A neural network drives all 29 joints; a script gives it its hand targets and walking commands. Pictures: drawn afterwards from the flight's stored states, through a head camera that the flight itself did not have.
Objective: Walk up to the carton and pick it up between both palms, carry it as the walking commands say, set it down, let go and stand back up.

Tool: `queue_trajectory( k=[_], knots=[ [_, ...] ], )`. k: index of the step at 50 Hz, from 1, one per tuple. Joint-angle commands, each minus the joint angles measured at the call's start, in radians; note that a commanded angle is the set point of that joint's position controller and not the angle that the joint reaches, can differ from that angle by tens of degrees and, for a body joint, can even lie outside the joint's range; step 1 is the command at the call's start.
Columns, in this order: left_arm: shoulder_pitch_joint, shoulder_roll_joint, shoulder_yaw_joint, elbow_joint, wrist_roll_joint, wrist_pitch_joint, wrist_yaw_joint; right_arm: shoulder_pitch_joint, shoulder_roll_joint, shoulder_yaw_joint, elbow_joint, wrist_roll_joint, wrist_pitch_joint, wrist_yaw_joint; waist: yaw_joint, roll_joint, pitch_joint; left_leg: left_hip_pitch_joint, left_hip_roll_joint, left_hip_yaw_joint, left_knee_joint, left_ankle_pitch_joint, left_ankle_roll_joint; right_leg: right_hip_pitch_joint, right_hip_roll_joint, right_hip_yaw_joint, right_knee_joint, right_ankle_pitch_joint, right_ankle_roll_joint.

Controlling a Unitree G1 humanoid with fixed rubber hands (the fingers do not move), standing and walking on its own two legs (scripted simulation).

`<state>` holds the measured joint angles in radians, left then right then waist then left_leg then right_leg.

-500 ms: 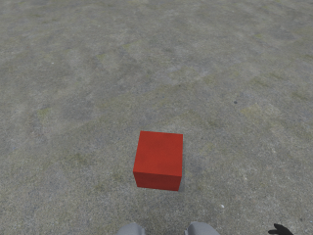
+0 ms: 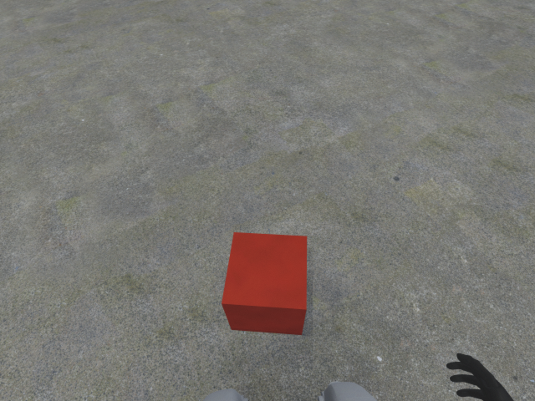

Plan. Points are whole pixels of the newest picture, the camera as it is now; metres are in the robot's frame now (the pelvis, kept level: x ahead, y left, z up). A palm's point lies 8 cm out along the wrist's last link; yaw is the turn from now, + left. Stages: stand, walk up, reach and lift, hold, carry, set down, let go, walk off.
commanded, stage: walk up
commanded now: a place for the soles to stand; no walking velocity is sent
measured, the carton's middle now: (268, 284) +0.55 +0.04 -0.60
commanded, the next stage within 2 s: none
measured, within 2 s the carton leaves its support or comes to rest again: neither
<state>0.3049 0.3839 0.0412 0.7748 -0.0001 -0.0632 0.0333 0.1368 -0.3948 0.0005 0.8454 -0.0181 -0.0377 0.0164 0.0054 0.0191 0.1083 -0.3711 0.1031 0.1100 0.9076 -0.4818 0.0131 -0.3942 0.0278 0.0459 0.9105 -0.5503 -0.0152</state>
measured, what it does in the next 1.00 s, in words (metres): shifts its weight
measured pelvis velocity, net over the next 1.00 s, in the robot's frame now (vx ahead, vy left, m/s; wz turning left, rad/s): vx -0.01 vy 0.06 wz -0.05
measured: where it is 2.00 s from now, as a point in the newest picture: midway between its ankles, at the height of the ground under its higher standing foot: outside the picture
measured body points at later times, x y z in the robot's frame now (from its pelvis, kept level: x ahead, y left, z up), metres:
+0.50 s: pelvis -0.01 -0.01 +0.00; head +0.01 -0.02 +0.45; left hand +0.09 +0.30 -0.09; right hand +0.07 -0.33 -0.11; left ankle +0.01 +0.10 -0.69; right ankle +0.02 -0.14 -0.70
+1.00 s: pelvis -0.01 +0.06 -0.01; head +0.01 +0.04 +0.44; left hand +0.09 +0.39 -0.09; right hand +0.12 -0.28 -0.10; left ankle +0.03 +0.13 -0.70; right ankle +0.02 -0.14 -0.69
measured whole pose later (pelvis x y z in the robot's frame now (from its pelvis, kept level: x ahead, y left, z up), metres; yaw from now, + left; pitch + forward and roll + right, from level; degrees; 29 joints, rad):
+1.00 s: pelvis -0.01 +0.06 -0.01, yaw -3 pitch -4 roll -4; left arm 0.31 0.40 0.09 0.78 0.00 -0.10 0.09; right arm 0.16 -0.52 0.00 0.72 -0.02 0.05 0.08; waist 0.00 0.11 0.10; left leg -0.45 0.06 0.07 0.99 -0.51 0.04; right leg -0.40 -0.01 0.08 0.89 -0.43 0.00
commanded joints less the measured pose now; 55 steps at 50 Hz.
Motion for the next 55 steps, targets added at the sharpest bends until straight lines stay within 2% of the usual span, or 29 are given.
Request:
queue_trajectory(
  k=[1, 3, 4, 6, 9, 11, 13, 15, 17, 19, 20, 23, 25, 27, 28, 29, 31, 34, 36, 39, 42, 44, 47, 48, 49, 50, 53, 54, 55],
  knots=[
    [0.129, 0.252, 0.074, 0.021, 0.008, -0.037, 0.012, -0.093, -0.270, -0.112, -0.101, 0.005, -0.007, -0.012, 0.027, 0.081, -0.172, 0.069, 0.175, -0.171, -0.220, 0.406, 0.125, 0.091, -0.031, 0.001, -0.200, 0.349, -0.039],
    [0.130, 0.347, 0.102, 0.020, 0.029, -0.059, 0.016, -0.108, -0.188, -0.092, -0.107, 0.025, 0.016, -0.003, 0.032, -0.106, -0.124, -0.147, -0.028, -0.040, 0.063, 0.019, 0.011, 0.142, -0.229, 0.539, -0.404, 0.488, -0.169],
    [0.136, 0.385, 0.103, 0.014, 0.024, -0.057, 0.011, -0.129, -0.208, -0.092, -0.126, 0.019, 0.022, -0.012, 0.026, -0.130, -0.117, -0.186, -0.052, -0.128, 0.063, -0.217, 0.030, 0.151, -0.293, 0.658, -0.414, 0.494, -0.275],
    [0.059, 0.391, 0.100, 0.010, 0.022, -0.048, 0.015, -0.099, -0.221, -0.100, -0.107, 0.016, 0.011, -0.009, 0.014, -0.145, -0.059, -0.177, -0.059, -0.143, 0.031, -0.220, 0.045, 0.107, -0.289, 0.613, -0.375, 0.483, -0.307],
    [-0.038, 0.335, 0.079, -0.019, 0.018, -0.026, 0.016, 0.011, -0.222, -0.110, -0.055, 0.020, -0.001, -0.008, -0.047, -0.140, -0.083, 0.090, -0.040, -0.124, -0.158, 0.033, 0.058, -0.087, -0.187, 0.449, -0.332, 0.392, -0.192],
    [-0.123, 0.241, 0.041, -0.051, 0.020, -0.021, 0.006, 0.119, -0.283, -0.132, -0.030, -0.005, -0.018, -0.012, -0.119, 0.026, -0.091, 0.292, 0.100, -0.310, -0.378, -0.006, 0.114, -0.313, -0.048, 0.150, -0.068, 0.400, -0.077],
    [-0.054, 0.248, 0.057, -0.032, 0.017, -0.014, 0.010, 0.061, -0.329, -0.134, -0.045, 0.013, -0.018, -0.013, -0.078, 0.104, -0.079, 0.184, 0.373, -0.518, -0.537, 0.055, 0.276, -0.256, -0.003, -0.032, 0.102, -0.038, -0.011],
    [0.001, 0.258, 0.064, -0.007, 0.016, -0.018, 0.006, -0.023, -0.318, -0.118, -0.055, 0.000, -0.017, -0.008, -0.019, 0.104, -0.029, 0.083, 0.317, -0.388, -0.491, 0.089, 0.250, -0.150, -0.037, -0.051, 0.020, -0.004, -0.012],
    [0.071, 0.258, 0.083, 0.015, 0.021, -0.040, -0.005, -0.084, -0.266, -0.103, -0.071, -0.002, -0.008, 0.001, 0.040, 0.060, -0.057, -0.079, 0.158, -0.190, -0.346, 0.092, 0.126, 0.117, -0.021, 0.008, -0.221, 0.209, -0.050],
    [0.101, 0.349, 0.102, 0.027, 0.022, -0.046, 0.000, -0.098, -0.221, -0.092, -0.087, 0.013, 0.013, -0.002, 0.031, -0.104, -0.081, -0.158, -0.074, -0.074, -0.003, -0.022, 0.033, 0.089, -0.204, 0.555, -0.435, 0.141, -0.185],
    [0.092, 0.372, 0.102, 0.026, 0.023, -0.046, 0.002, -0.090, -0.234, -0.094, -0.072, 0.012, 0.020, -0.006, 0.032, -0.103, -0.079, -0.158, -0.075, -0.113, 0.008, -0.156, 0.037, 0.107, -0.251, 0.641, -0.465, 0.138, -0.245],
    [-0.002, 0.349, 0.098, 0.011, 0.023, -0.039, 0.007, -0.034, -0.235, -0.096, -0.043, 0.002, 0.009, -0.005, -0.001, -0.176, -0.019, -0.128, -0.061, -0.127, -0.080, -0.137, 0.048, 0.034, -0.228, 0.591, -0.451, 0.128, -0.230],
    [-0.088, 0.301, 0.067, -0.027, 0.019, -0.027, 0.007, 0.066, -0.239, -0.111, -0.006, 0.007, -0.007, -0.003, -0.061, -0.157, -0.109, 0.153, -0.035, -0.157, -0.224, 0.029, 0.071, -0.100, -0.147, 0.363, -0.319, 0.302, -0.140],
    [-0.110, 0.181, 0.034, -0.026, 0.005, -0.018, 0.005, 0.104, -0.312, -0.127, 0.001, 0.002, -0.022, -0.011, -0.087, 0.105, -0.086, 0.238, 0.191, -0.456, -0.516, -0.101, 0.163, -0.273, 0.023, 0.059, 0.004, 0.286, -0.034],
    [-0.081, 0.243, 0.059, -0.016, 0.009, -0.011, 0.012, 0.078, -0.339, -0.119, -0.013, 0.000, -0.021, -0.008, -0.076, 0.123, -0.074, 0.235, 0.326, -0.548, -0.567, -0.033, 0.223, -0.286, 0.010, 0.005, 0.047, 0.005, -0.015],
    [-0.053, 0.268, 0.059, -0.007, 0.013, -0.014, 0.014, 0.072, -0.332, -0.120, -0.018, 0.002, -0.024, -0.006, -0.054, 0.068, -0.080, 0.206, 0.358, -0.525, -0.512, 0.158, 0.269, -0.203, -0.022, -0.004, 0.073, -0.062, -0.008],
    [-0.011, 0.233, 0.055, 0.007, 0.007, -0.031, 0.008, -0.002, -0.313, -0.105, -0.020, 0.004, -0.023, -0.009, -0.007, 0.125, -0.056, 0.134, 0.251, -0.310, -0.365, 0.464, 0.220, -0.080, -0.048, -0.025, -0.120, 0.083, -0.027],
    [0.103, 0.328, 0.085, 0.017, 0.014, -0.055, 0.012, -0.033, -0.235, -0.086, -0.069, 0.017, -0.008, -0.008, 0.035, -0.076, -0.164, -0.035, 0.024, -0.074, -0.044, 0.438, 0.040, 0.211, -0.149, 0.312, -0.263, 0.683, -0.127],
    [0.049, 0.351, 0.078, 0.008, 0.011, -0.046, 0.014, -0.058, -0.198, -0.086, -0.064, 0.034, 0.010, -0.007, 0.020, -0.097, -0.151, -0.047, -0.052, -0.113, -0.019, 0.066, 0.037, 0.144, -0.246, 0.486, -0.297, 0.657, -0.259],
    [0.160, 0.411, 0.110, 0.027, -0.001, -0.049, 0.057, -0.004, -0.292, -0.141, -0.134, -0.043, 0.031, 0.020, 0.006, -0.020, -0.088, -0.170, -0.037, -0.157, 0.046, 0.170, 0.057, 0.166, -0.283, 0.519, -0.281, 0.495, -0.252],
    [0.216, 0.459, 0.131, 0.026, 0.009, -0.065, 0.082, -0.096, -0.274, -0.143, -0.214, -0.036, 0.069, 0.047, 0.043, -0.103, -0.062, -0.373, -0.015, -0.225, 0.227, -0.170, 0.038, 0.246, -0.386, 0.710, -0.412, 0.364, -0.318],
    [0.156, 0.430, 0.134, 0.002, 0.013, -0.062, 0.088, -0.067, -0.287, -0.144, -0.204, -0.036, 0.077, 0.057, 0.026, -0.068, -0.033, -0.339, -0.008, -0.234, 0.230, -0.160, 0.027, 0.157, -0.360, 0.674, -0.413, 0.255, -0.302],
    [0.020, 0.432, 0.145, -0.037, 0.031, -0.058, 0.091, 0.058, -0.326, -0.171, -0.220, -0.036, 0.080, 0.076, -0.052, -0.220, -0.018, -0.120, 0.023, -0.277, 0.105, -0.120, 0.024, -0.113, -0.323, 0.537, -0.338, 0.095, -0.260],
    [-0.004, 0.404, 0.135, -0.031, 0.034, -0.055, 0.094, 0.129, -0.310, -0.179, -0.193, -0.035, 0.073, 0.074, -0.098, -0.123, -0.030, 0.012, 0.008, -0.259, -0.058, -0.081, 0.050, -0.220, -0.299, 0.473, -0.271, 0.032, -0.229],
    [-0.114, 0.322, 0.110, -0.063, 0.046, -0.049, 0.099, 0.322, -0.340, -0.188, -0.124, -0.047, 0.068, 0.075, -0.221, 0.016, -0.060, 0.373, 0.025, -0.363, -0.225, -0.173, 0.066, -0.531, -0.156, 0.224, 0.030, 0.020, -0.121],
    [-0.041, 0.174, 0.073, -0.057, 0.021, -0.047, 0.101, 0.360, -0.436, -0.215, -0.127, -0.059, 0.058, 0.058, -0.222, 0.423, -0.017, 0.330, 0.265, -0.716, -0.642, -0.295, 0.094, -0.678, 0.086, -0.015, 0.376, -0.152, -0.031],
    [0.043, 0.293, 0.107, 0.021, 0.002, -0.025, 0.086, 0.078, -0.354, -0.174, -0.185, -0.026, 0.040, 0.041, -0.085, -0.011, 0.087, 0.089, 0.273, -0.672, -0.729, -0.363, 0.055, -0.479, -0.019, 0.007, 0.490, 0.074, -0.017],
    [0.018, 0.303, 0.118, 0.038, -0.002, -0.016, 0.079, 0.101, -0.313, -0.169, -0.180, -0.022, 0.033, 0.037, -0.062, 0.029, 0.160, 0.046, 0.190, -0.521, -0.719, -0.134, -0.047, -0.427, -0.042, 0.039, 0.421, 0.137, -0.014],
    [0.087, 0.325, 0.119, 0.048, -0.009, -0.013, 0.074, 0.085, -0.318, -0.169, -0.208, -0.029, 0.033, 0.031, -0.044, 0.068, 0.063, 0.116, 0.174, -0.458, -0.649, -0.007, -0.041, -0.373, -0.043, 0.031, 0.380, 0.151, -0.009]
  ],
)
